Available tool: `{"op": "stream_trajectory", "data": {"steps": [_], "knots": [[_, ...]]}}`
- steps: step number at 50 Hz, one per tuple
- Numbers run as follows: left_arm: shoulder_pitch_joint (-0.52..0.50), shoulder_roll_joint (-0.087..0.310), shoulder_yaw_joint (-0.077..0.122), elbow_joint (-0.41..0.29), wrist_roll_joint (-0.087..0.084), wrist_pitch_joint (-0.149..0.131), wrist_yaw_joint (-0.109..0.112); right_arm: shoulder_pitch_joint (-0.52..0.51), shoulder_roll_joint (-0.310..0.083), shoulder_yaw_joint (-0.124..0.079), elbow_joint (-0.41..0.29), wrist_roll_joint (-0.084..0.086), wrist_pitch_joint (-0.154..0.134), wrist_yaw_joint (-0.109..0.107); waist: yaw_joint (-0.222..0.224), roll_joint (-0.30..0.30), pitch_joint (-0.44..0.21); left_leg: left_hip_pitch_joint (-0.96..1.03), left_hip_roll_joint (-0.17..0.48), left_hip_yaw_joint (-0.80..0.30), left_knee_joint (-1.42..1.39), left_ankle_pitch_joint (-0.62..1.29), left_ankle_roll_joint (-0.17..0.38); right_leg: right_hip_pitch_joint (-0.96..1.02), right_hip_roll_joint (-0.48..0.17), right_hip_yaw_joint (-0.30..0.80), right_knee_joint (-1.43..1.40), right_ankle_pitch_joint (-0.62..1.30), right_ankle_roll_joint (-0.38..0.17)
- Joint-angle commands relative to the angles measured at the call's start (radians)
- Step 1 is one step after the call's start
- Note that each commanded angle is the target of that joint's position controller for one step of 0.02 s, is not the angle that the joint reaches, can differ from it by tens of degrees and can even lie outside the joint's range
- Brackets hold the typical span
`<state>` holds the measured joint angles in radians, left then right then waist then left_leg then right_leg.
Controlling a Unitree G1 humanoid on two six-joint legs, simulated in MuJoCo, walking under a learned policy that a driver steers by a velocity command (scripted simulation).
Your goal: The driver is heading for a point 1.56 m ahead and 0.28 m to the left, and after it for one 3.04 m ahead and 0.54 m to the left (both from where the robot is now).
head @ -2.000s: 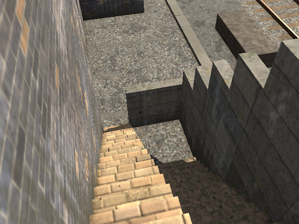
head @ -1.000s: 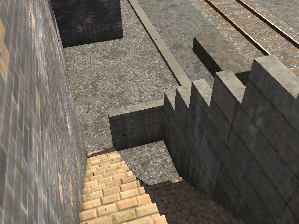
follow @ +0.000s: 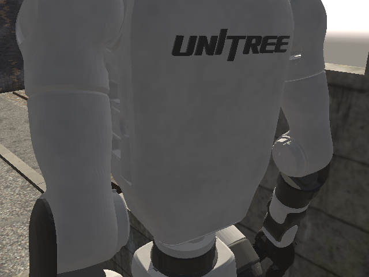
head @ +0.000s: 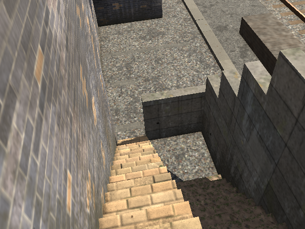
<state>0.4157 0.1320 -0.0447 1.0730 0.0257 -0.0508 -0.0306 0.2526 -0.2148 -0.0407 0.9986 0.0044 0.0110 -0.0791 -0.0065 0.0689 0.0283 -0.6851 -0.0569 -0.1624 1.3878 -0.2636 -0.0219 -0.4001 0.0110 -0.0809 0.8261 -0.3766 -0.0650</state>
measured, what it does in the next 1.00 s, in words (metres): steps on the spot: left foot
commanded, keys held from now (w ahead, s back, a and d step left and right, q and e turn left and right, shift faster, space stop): no key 1.00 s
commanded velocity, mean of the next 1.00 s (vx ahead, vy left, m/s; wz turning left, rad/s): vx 0.01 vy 0.00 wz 0.00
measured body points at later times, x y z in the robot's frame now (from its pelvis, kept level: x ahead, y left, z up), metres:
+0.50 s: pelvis +0.03 +0.04 +0.04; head +0.03 +0.04 +0.49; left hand +0.07 +0.27 -0.11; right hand +0.09 -0.20 -0.11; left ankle +0.01 +0.17 -0.70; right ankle +0.04 -0.10 -0.70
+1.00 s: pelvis +0.02 +0.03 +0.05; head +0.03 +0.02 +0.50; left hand +0.09 +0.25 -0.10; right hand +0.05 -0.22 -0.11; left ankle +0.01 +0.17 -0.70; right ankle +0.04 -0.10 -0.70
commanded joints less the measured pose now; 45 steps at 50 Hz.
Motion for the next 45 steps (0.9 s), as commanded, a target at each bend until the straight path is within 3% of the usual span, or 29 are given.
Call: {"op": "stream_trajectory", "data": {"steps": [1, 2, 3, 4, 5, 6, 7, 8, 9, 10, 11, 12, 13, 14, 15, 16, 17, 18, 19, 20, 21, 22, 23, 25, 28, 29, 41, 42, 45], "knots": [[-0.263, 0.171, 0.007, -0.127, -0.004, -0.022, -0.006, 0.425, 0.008, -0.001, 0.13, 0.0, 0.053, 0.011, -0.214, -0.248, -0.092, 0.634, 0.027, 0.115, -0.085, 0.246, -0.041, -0.475, -0.284, 0.201, -0.313, 0.56, -0.143], [-0.315, 0.16, -0.002, -0.152, -0.013, -0.021, -0.003, 0.425, -0.026, 0.0, 0.131, -0.002, 0.06, 0.02, -0.228, -0.248, -0.003, 0.689, 0.046, 0.123, -0.188, 0.188, -0.033, -0.583, -0.256, 0.188, -0.357, 0.269, -0.098], [-0.309, 0.266, 0.021, -0.15, 0.053, -0.088, -0.037, 0.559, -0.04, 0.005, 0.077, -0.145, -0.004, 0.165, -0.243, -0.147, 0.29, 0.669, 0.05, 0.122, -0.001, 0.25, -0.072, -0.844, -0.204, 0.119, -0.106, 0.188, -0.024], [-0.301, 0.24, 0.013, -0.144, 0.019, -0.115, -0.046, 0.591, -0.013, -0.002, 0.073, -0.124, -0.053, 0.212, -0.255, 0.042, 0.144, 0.672, 0.044, 0.085, -0.377, 0.248, -0.051, -0.688, -0.138, 0.046, 0.042, 0.152, 0.054], [0.019, 0.179, 0.028, -0.106, -0.022, -0.109, -0.055, 0.377, -0.089, 0.013, 0.005, -0.061, -0.088, 0.225, -0.027, 0.206, 0.084, 0.512, 0.085, -0.149, -0.76, 0.283, 0.082, -0.489, -0.04, -0.023, 0.182, -0.068, 0.137], [0.184, 0.225, 0.048, -0.096, -0.043, -0.104, -0.043, 0.196, -0.138, 0.019, -0.074, -0.03, -0.11, 0.233, 0.093, 0.147, 0.12, 0.21, 0.164, -0.299, -0.884, 0.062, 0.219, -0.279, -0.038, -0.003, 0.191, -0.176, 0.128], [0.155, 0.223, 0.046, -0.089, -0.049, -0.094, -0.029, 0.025, -0.115, 0.034, -0.129, -0.006, -0.117, 0.235, 0.132, -0.027, 0.084, 0.138, 0.113, -0.129, -0.838, 0.062, 0.172, -0.092, -0.074, 0.015, 0.113, 0.036, 0.119], [0.134, 0.178, 0.029, -0.113, -0.024, -0.081, -0.034, -0.014, -0.13, 0.031, -0.146, -0.001, -0.115, 0.241, 0.152, -0.076, 0.004, 0.077, 0.09, -0.061, -0.85, -0.048, 0.127, 0.033, -0.069, 0.002, 0.005, 0.108, 0.111], [0.077, 0.189, 0.032, -0.116, -0.008, -0.072, -0.045, 0.016, -0.121, 0.029, -0.145, -0.001, -0.108, 0.238, 0.141, -0.078, 0.065, -0.099, 0.059, -0.067, -0.884, -0.237, 0.086, 0.159, -0.056, -0.029, 0.024, 0.075, 0.125], [0.031, 0.173, 0.019, -0.104, -0.02, -0.061, -0.064, 0.035, -0.111, 0.037, -0.153, 0.001, -0.109, 0.216, 0.109, -0.115, 0.118, -0.088, 0.053, 0.003, -0.864, -0.275, 0.059, 0.152, -0.064, 0.023, -0.026, 0.137, 0.108], [0.018, 0.196, 0.02, -0.087, -0.034, -0.058, -0.072, 0.097, -0.111, 0.039, -0.139, -0.002, -0.102, 0.204, 0.072, -0.091, 0.108, -0.008, 0.04, 0.04, -0.844, -0.228, 0.056, 0.138, -0.061, 0.037, -0.092, 0.138, 0.097], [-0.124, 0.098, 0.003, -0.117, -0.006, 0.019, -0.044, 0.206, -0.137, 0.023, -0.05, 0.056, -0.058, 0.084, 0.007, -0.042, 0.002, 0.173, 0.14, 0.063, -0.87, -0.09, 0.022, 0.184, -0.142, 0.108, -0.204, 0.345, 0.06], [-0.139, 0.092, 0.006, -0.121, -0.018, 0.05, -0.041, 0.235, -0.074, 0.046, -0.035, 0.069, -0.036, 0.055, 0.009, -0.091, 0.016, 0.228, 0.157, 0.023, -0.905, 0.026, 0.009, 0.212, -0.167, 0.131, -0.25, 0.484, 0.057], [-0.134, 0.109, 0.009, -0.113, -0.018, 0.058, -0.039, 0.235, -0.062, 0.051, -0.026, 0.061, -0.028, 0.048, 0.012, -0.106, 0.023, 0.312, 0.165, 0.046, -0.901, 0.118, -0.007, 0.211, -0.168, 0.134, -0.288, 0.529, 0.06], [-0.045, 0.278, 0.037, -0.086, -0.049, 0.02, -0.053, 0.038, -0.031, 0.07, -0.156, -0.015, -0.042, 0.168, 0.053, 0.0, 0.13, 0.233, 0.027, 0.095, -0.872, 0.095, 0.008, 0.141, -0.075, 0.053, -0.252, 0.382, 0.11], [-0.034, 0.313, 0.056, -0.063, -0.04, -0.002, -0.052, 0.029, -0.047, 0.052, -0.142, -0.034, -0.054, 0.207, 0.044, -0.008, 0.026, 0.321, 0.035, 0.104, -0.886, 0.205, 0.025, 0.175, -0.06, 0.033, -0.241, 0.384, 0.115], [-0.024, 0.281, 0.051, -0.061, -0.022, -0.002, -0.056, 0.088, -0.058, 0.045, -0.133, -0.038, -0.059, 0.219, 0.049, -0.017, 0.002, 0.336, 0.043, 0.105, -0.906, 0.266, 0.039, 0.193, -0.035, 0.015, -0.233, 0.359, 0.104], [-0.009, 0.237, 0.046, -0.048, -0.018, 0.001, -0.057, 0.122, -0.051, 0.045, -0.124, -0.02, -0.057, 0.224, 0.043, -0.034, -0.005, 0.363, 0.051, 0.106, -0.932, 0.2, 0.041, 0.186, -0.036, 0.012, -0.268, 0.299, 0.101], [-0.019, 0.205, 0.035, -0.045, -0.017, -0.004, -0.066, 0.148, -0.079, 0.034, -0.123, -0.034, -0.048, 0.214, 0.028, -0.048, -0.005, 0.34, 0.047, 0.129, -0.942, 0.168, 0.036, 0.189, -0.009, 0.003, -0.252, 0.272, 0.096], [-0.19, 0.05, -0.011, -0.101, -0.002, 0.017, -0.053, 0.154, -0.056, 0.042, -0.049, 0.069, -0.031, 0.089, -0.028, -0.031, -0.113, 0.485, 0.168, 0.092, -0.952, 0.044, 0.018, 0.18, -0.122, 0.103, -0.36, 0.336, 0.061], [-0.23, 0.055, -0.008, -0.117, -0.017, 0.024, -0.05, 0.14, -0.028, 0.063, -0.048, 0.069, -0.022, 0.053, -0.031, -0.049, -0.085, 0.489, 0.174, 0.073, -0.969, 0.048, 0.009, 0.175, -0.125, 0.116, -0.405, 0.372, 0.061], [-0.25, 0.053, -0.013, -0.127, -0.015, 0.03, -0.046, 0.087, -0.014, 0.075, -0.068, 0.078, -0.017, 0.036, -0.019, -0.052, -0.051, 0.497, 0.216, 0.024, -1.031, 0.151, -0.005, 0.195, -0.137, 0.124, -0.448, 0.431, 0.076], [-0.188, 0.089, -0.009, -0.101, -0.01, 0.031, -0.036, 0.037, -0.064, 0.068, -0.075, 0.072, -0.022, 0.042, 0.017, -0.033, -0.021, 0.472, 0.219, 0.017, -1.047, 0.134, -0.016, 0.254, -0.136, 0.118, -0.461, 0.407, 0.074], [-0.17, 0.128, -0.005, -0.078, -0.001, 0.032, -0.026, 0.038, -0.089, 0.065, -0.058, 0.062, -0.027, 0.054, 0.009, -0.039, -0.01, 0.519, 0.208, 0.045, -1.073, 0.168, -0.022, 0.259, -0.144, 0.128, -0.491, 0.408, 0.07], [-0.167, 0.122, -0.006, -0.065, -0.006, 0.029, -0.024, 0.027, -0.098, 0.066, -0.037, 0.056, -0.032, 0.061, 0.017, -0.018, 0.004, 0.546, 0.204, 0.057, -1.095, 0.176, -0.023, 0.262, -0.145, 0.132, -0.538, 0.391, 0.067], [-0.156, 0.116, -0.005, -0.057, -0.007, 0.028, -0.026, 0.014, -0.106, 0.065, -0.033, 0.047, -0.03, 0.063, 0.027, -0.023, 0.009, 0.537, 0.203, 0.056, -1.104, 0.164, -0.022, 0.273, -0.142, 0.124, -0.546, 0.378, 0.065], [-0.214, 0.122, -0.006, -0.038, -0.003, 0.025, -0.034, -0.02, -0.111, 0.049, 0.007, 0.043, -0.036, 0.075, 0.036, -0.06, -0.002, 0.556, 0.203, 0.068, -1.144, 0.136, -0.019, 0.292, -0.141, 0.123, -0.588, 0.33, 0.068], [-0.234, 0.113, -0.008, -0.042, -0.009, 0.025, -0.041, -0.025, -0.115, 0.043, 0.011, 0.033, -0.036, 0.082, 0.034, -0.046, -0.006, 0.588, 0.203, 0.075, -1.153, 0.165, -0.022, 0.272, -0.138, 0.116, -0.598, 0.317, 0.066], [-0.252, 0.125, -0.006, -0.05, -0.009, 0.023, -0.048, -0.006, -0.109, 0.037, 0.029, 0.043, -0.037, 0.085, 0.026, -0.052, -0.006, 0.61, 0.207, 0.078, -1.149, 0.172, -0.024, 0.257, -0.138, 0.125, -0.608, 0.288, 0.067]]}}
Next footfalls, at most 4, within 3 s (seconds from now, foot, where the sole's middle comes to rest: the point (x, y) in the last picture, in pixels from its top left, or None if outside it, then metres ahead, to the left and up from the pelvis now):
0.08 left None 0.05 0.17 -0.74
2.34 left None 0.25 0.16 -0.95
2.78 right None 0.49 -0.01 -1.17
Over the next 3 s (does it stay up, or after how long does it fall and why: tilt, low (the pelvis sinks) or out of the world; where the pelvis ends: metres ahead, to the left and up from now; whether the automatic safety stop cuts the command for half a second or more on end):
stays up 0.45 0.10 -0.44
